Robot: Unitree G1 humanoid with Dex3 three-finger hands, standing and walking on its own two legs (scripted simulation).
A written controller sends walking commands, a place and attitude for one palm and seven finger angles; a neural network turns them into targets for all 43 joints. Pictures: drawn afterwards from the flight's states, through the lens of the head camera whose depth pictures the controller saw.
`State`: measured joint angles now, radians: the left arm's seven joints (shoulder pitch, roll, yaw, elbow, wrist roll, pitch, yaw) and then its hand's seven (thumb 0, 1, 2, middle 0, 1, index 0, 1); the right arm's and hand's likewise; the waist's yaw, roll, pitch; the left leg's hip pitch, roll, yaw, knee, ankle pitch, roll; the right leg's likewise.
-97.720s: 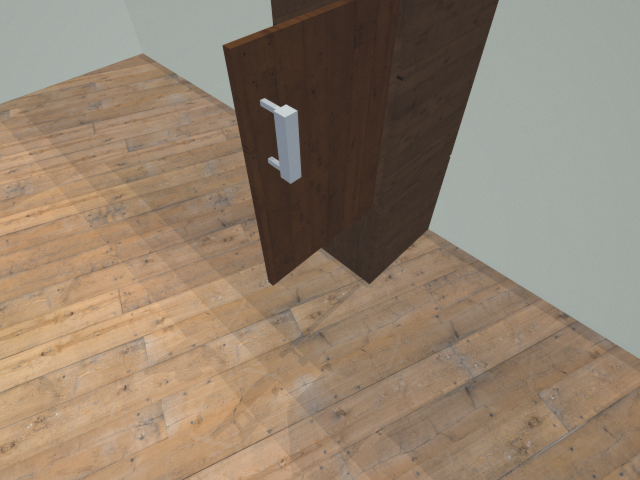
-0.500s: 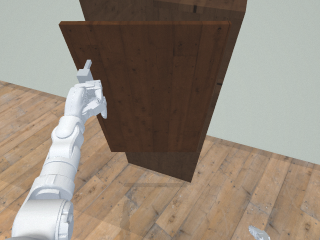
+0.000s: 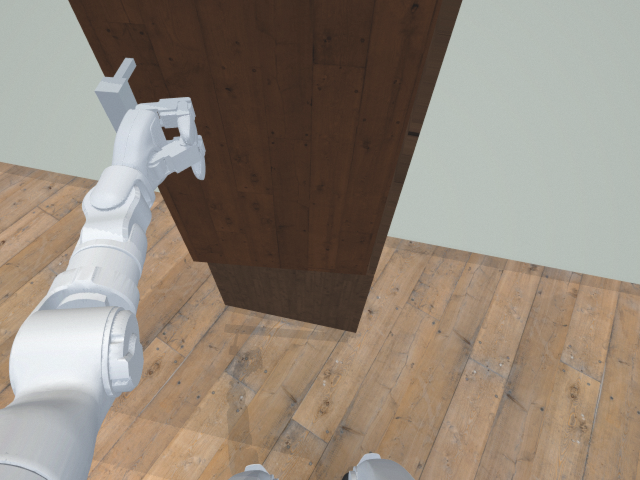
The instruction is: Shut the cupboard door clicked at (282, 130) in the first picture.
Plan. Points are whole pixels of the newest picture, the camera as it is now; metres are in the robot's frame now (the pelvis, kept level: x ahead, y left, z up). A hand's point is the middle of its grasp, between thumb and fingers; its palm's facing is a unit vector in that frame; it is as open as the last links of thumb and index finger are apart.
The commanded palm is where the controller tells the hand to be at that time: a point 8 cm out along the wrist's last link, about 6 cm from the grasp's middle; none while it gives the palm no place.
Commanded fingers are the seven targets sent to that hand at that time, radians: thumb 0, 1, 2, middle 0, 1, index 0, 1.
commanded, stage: push the door shut along its arc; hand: left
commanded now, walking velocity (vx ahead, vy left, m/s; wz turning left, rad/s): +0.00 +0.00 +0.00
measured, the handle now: (138, 118) +0.56 +0.21 +0.12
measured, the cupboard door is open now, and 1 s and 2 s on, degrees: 8 0 0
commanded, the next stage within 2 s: pull the fist back off the door in 0.72 s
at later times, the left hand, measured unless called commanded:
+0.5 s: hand (212, 123) +0.53 +0.11 +0.13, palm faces -0.28 -0.96 -0.01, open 3.2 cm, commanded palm +0.53 +0.15 +0.12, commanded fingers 0.00 0.90 0.90 -1.30 -1.50 -1.30 -1.50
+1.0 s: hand (226, 103) +0.57 +0.09 +0.13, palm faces +0.09 -0.99 +0.12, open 2.9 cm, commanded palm +0.55 +0.12 +0.12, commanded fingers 0.00 0.90 0.90 -1.30 -1.50 -1.30 -1.50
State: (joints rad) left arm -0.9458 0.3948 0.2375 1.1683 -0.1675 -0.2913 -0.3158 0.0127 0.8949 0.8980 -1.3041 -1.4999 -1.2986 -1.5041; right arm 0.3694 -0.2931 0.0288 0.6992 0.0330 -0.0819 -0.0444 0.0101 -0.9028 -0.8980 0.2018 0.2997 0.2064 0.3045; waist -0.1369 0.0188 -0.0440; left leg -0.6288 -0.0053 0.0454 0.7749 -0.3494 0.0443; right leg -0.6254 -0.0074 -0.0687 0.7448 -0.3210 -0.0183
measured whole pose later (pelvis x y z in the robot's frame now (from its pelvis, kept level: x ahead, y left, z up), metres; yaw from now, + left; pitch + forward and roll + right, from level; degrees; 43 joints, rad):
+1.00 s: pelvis +0.00 +0.00 -0.02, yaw +1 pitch +21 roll -2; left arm -1.25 0.34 0.33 1.30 -0.08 -0.25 0.08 -0.01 0.81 0.97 -1.30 -1.50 -1.30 -1.50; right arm 0.45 -0.28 0.01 0.71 -0.06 -0.09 0.03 0.01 -0.90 -0.90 0.20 0.30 0.20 0.30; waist -0.19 0.04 -0.10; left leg -0.87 0.01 0.01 0.89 -0.38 0.03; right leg -0.84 0.01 -0.11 0.82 -0.35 -0.03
